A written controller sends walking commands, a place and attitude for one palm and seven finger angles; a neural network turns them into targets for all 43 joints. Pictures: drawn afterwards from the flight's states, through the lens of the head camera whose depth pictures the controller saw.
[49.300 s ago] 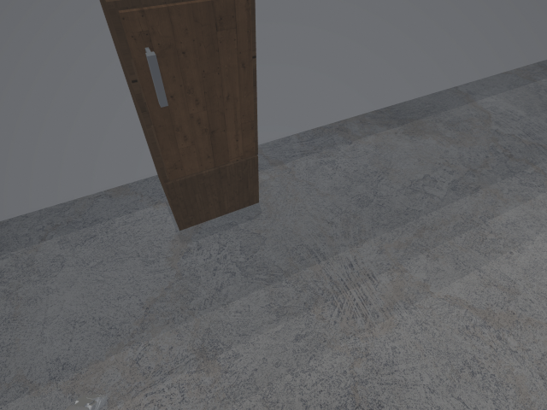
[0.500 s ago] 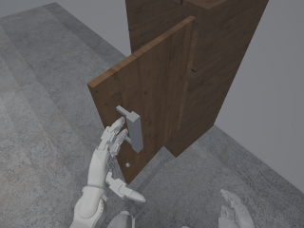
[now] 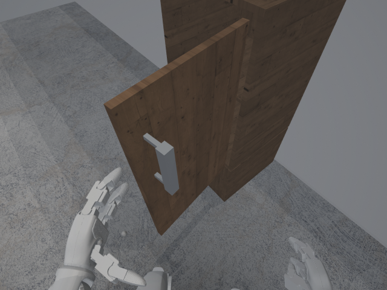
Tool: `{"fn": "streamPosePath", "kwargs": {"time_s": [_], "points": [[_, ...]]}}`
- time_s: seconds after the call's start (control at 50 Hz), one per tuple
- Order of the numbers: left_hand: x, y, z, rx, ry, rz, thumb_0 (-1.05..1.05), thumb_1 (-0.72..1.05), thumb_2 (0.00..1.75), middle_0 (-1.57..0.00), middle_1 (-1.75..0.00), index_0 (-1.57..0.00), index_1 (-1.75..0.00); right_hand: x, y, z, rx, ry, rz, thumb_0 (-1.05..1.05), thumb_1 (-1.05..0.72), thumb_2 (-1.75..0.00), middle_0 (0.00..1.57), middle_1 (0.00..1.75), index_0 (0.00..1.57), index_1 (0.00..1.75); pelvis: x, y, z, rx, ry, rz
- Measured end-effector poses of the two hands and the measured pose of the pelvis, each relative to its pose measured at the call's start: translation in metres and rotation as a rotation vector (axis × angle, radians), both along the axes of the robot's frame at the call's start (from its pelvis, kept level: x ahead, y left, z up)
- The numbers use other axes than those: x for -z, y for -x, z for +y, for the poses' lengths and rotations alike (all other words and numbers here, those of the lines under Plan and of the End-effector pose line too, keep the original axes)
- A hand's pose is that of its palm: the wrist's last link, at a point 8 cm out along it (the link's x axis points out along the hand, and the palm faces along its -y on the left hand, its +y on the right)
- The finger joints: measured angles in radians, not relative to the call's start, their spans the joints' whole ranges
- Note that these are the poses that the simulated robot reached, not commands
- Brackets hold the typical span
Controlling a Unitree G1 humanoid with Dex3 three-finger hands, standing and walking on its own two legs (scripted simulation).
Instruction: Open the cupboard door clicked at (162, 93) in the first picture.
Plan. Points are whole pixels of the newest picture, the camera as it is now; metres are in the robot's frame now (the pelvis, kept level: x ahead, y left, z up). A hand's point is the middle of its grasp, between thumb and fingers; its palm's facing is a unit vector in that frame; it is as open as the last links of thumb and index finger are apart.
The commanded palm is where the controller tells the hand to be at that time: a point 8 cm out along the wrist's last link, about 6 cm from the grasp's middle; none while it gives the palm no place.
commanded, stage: slide the hand sideways off the handle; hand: left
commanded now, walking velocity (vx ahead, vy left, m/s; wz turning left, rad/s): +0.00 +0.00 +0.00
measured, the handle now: (161, 165) +0.35 +0.08 +0.07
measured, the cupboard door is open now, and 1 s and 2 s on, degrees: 99 99 99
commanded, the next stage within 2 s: draw the hand back to the body in 0.02 s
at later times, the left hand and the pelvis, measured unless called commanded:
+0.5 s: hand (96, 237) +0.19 +0.16 +0.12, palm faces -0.07 -1.00 -0.07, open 16.3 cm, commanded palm +0.17 +0.22 +0.13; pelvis -0.01 +0.01 +0.02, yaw +0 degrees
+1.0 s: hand (25, 204) +0.22 +0.24 +0.18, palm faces +0.28 -0.89 -0.37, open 13.0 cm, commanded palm +0.17 +0.29 +0.20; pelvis +0.02 +0.02 +0.07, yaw -1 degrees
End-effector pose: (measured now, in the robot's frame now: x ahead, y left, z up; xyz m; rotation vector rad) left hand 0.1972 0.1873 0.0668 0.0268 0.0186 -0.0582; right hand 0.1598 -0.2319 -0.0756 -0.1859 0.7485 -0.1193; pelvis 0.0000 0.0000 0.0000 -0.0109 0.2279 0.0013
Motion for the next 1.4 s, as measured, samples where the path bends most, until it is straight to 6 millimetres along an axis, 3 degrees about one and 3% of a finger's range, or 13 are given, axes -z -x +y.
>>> {"fn": "streamPosePath", "kwargs": {"time_s": [0.18, 0.26, 0.44, 0.66, 0.82, 0.98, 1.2, 1.4], "points": [[-0.003, 0.008, -0.003, 0.06, 0.023, -0.032, -0.01, -0.5, 0.3, -0.16, -0.3, -0.15, -0.3, 0.003, 0.003, 0.003, 0.003, 0.016, -0.03, 0.01, -0.9, -0.89, 0.2, 0.3, 0.2, 0.3, 0.006, 0.006, 0.006, -0.006, 0.012, 0.003], [-0.016, 0.01, -0.002, 0.06, 0.004, -0.044, -0.01, -0.5, 0.3, -0.16, -0.3, -0.15, -0.3, -0.002, 0.004, 0.01, 0.016, -0.006, -0.046, 0.01, -0.9, -0.89, 0.2, 0.3, 0.2, 0.3, 0.003, 0.008, 0.008, 0.0, 0.01, -0.016], [-0.048, 0.021, 0.017, 0.011, -0.034, -0.055, -0.01, -0.5, 0.3, -0.16, -0.3, -0.15, -0.3, -0.024, 0.004, 0.025, -0.003, -0.04, -0.094, 0.01, -0.9, -0.89, 0.2, 0.3, 0.2, 0.3, -0.014, 0.008, 0.011, -0.006, 0.014, -0.068], [-0.079, 0.026, 0.044, -0.017, -0.088, -0.067, -0.01, -0.45, 0.32, -0.16, -0.3, -0.15, -0.3, -0.045, -0.004, 0.02, -0.004, -0.009, -0.143, 0.01, -0.9, -0.89, 0.2, 0.3, 0.2, 0.3, -0.029, 0.003, 0.012, -0.008, 0.015, -0.115], [-0.1, 0.029, 0.065, -0.235, -0.277, 0.017, -0.01, -0.25, 0.41, -0.17, -0.3, -0.16, -0.3, -0.063, -0.013, 0.024, 0.013, 0.033, -0.116, 0.01, -0.9, -0.89, 0.2, 0.3, 0.2, 0.3, -0.053, -0.007, 0.017, 0.005, 0.008, -0.172], [-0.126, 0.017, 0.09, -0.339, -0.351, 0.001, -0.01, 0.01, 0.52, -0.18, -0.3, -0.17, -0.3, -0.074, -0.028, 0.034, -0.013, 0.034, -0.109, 0.01, -0.9, -0.89, 0.2, 0.3, 0.2, 0.3, -0.069, -0.02, 0.024, 0.014, -0.002, -0.217], [-0.163, 0.005, 0.115, -0.414, -0.412, -0.082, 0.0, 0.39, 0.68, -0.19, -0.31, -0.19, -0.3, -0.083, -0.051, 0.042, -0.038, 0.012, -0.108, 0.01, -0.9, -0.89, 0.2, 0.3, 0.2, 0.3, -0.079, -0.035, 0.027, 0.03, -0.011, -0.249], [-0.192, 0.003, 0.13, -0.491, -0.452, -0.167, 0.01, 0.73, 0.83, -0.21, -0.31, -0.2, -0.3, -0.083, -0.054, 0.032, -0.031, 0.012, -0.087, 0.01, -0.9, -0.89, 0.2, 0.3, 0.2, 0.3, -0.082, -0.038, 0.022, 0.034, -0.013, -0.261]]}}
